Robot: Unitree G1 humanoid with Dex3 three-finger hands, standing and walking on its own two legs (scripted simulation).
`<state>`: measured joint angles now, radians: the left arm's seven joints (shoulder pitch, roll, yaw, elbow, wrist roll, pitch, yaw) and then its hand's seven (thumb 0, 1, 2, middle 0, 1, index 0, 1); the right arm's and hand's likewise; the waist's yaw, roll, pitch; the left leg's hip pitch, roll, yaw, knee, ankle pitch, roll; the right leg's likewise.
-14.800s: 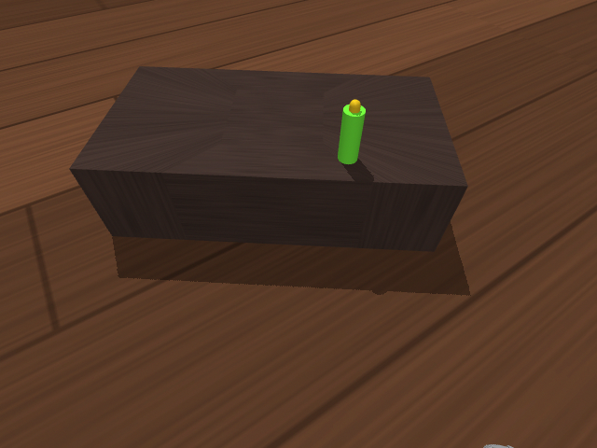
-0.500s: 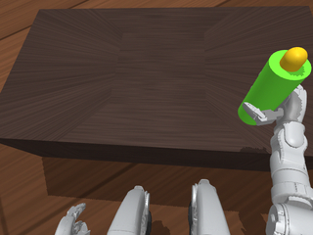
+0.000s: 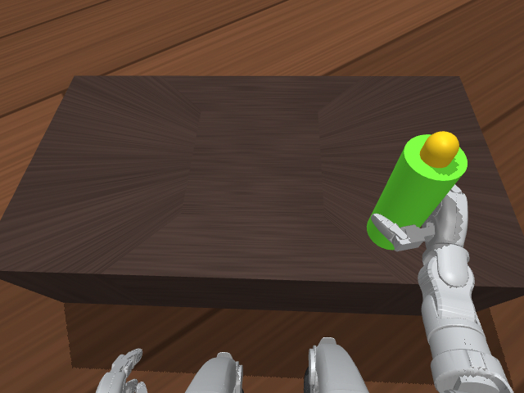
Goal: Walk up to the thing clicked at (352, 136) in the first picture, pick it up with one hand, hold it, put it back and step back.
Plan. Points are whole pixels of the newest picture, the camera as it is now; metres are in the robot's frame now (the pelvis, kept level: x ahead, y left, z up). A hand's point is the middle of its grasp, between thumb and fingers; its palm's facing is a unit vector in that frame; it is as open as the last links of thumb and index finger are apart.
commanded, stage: lift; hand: right
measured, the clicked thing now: (411, 193) +0.38 -0.20 +0.06
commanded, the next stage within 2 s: hold in 0.60 s
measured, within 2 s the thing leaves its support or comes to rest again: neither
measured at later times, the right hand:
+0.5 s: hand (394, 202) +0.36 -0.17 +0.06, palm faces +0.21 +0.98 -0.02, open 10.3 cm
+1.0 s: hand (400, 207) +0.35 -0.17 +0.07, palm faces +0.22 +0.97 -0.02, open 10.3 cm
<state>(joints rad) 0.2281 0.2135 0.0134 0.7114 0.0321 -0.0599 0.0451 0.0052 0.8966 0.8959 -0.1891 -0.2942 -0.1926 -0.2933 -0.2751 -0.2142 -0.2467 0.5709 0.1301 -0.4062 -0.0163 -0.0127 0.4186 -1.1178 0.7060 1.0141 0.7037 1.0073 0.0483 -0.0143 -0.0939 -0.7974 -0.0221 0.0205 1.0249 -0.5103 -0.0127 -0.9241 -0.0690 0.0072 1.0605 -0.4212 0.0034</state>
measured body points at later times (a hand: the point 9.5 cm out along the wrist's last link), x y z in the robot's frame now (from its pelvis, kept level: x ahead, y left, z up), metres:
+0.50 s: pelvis +0.01 +0.01 +0.02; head +0.08 +0.00 +0.47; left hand +0.13 +0.25 -0.09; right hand +0.35 -0.22 +0.06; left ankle -0.01 +0.13 -0.67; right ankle +0.05 -0.12 -0.67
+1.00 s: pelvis +0.01 +0.00 +0.03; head +0.07 +0.00 +0.48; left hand +0.15 +0.24 -0.08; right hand +0.33 -0.22 +0.07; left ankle -0.01 +0.13 -0.67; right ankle +0.05 -0.12 -0.67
